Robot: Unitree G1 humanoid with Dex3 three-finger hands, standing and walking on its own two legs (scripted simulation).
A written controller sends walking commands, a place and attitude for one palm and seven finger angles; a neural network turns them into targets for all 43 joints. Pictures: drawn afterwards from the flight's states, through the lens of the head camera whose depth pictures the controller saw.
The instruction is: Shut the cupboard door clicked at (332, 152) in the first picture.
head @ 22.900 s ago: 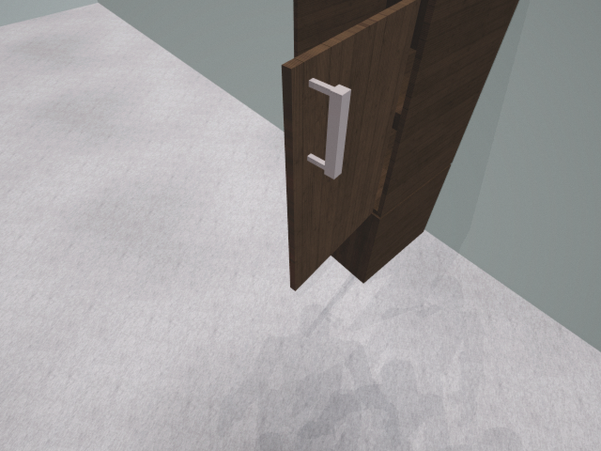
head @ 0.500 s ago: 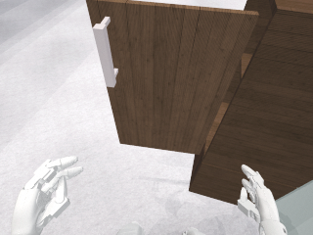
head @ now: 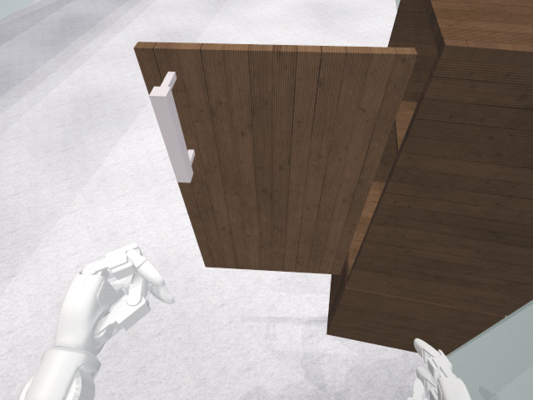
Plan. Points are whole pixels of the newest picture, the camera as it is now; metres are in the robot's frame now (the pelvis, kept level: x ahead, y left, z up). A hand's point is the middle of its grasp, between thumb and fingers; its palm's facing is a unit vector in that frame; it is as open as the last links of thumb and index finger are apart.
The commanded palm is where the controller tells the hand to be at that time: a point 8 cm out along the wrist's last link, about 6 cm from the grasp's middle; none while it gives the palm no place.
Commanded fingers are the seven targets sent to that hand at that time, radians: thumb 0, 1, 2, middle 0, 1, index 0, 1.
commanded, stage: raise the hand and make a fist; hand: left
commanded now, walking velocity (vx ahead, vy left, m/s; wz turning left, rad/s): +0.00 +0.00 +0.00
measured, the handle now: (178, 130) +0.45 +0.17 +0.17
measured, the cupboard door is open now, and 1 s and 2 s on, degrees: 98 98 98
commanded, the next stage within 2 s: bring the fist close to the handle in 0.86 s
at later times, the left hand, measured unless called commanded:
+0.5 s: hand (102, 239) +0.25 +0.20 +0.19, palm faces +0.06 -0.99 -0.09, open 3.1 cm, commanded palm +0.21 +0.24 +0.18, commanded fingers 0.00 0.90 0.90 -1.30 -1.50 -1.30 -1.50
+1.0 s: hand (132, 263) +0.23 +0.16 +0.18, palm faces +0.01 -1.00 -0.08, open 3.1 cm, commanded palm +0.20 +0.22 +0.18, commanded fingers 0.00 0.90 0.90 -1.30 -1.50 -1.30 -1.50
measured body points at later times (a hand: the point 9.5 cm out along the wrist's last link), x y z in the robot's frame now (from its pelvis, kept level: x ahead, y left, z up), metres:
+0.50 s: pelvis +0.01 +0.00 +0.03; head -0.01 -0.01 +0.48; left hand +0.24 +0.25 +0.19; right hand +0.21 -0.20 -0.04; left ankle -0.01 +0.09 -0.70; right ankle +0.02 -0.12 -0.70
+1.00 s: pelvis -0.01 -0.02 +0.03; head -0.04 -0.05 +0.48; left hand +0.22 +0.22 +0.18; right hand +0.18 -0.24 -0.04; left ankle -0.01 +0.09 -0.70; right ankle +0.02 -0.12 -0.70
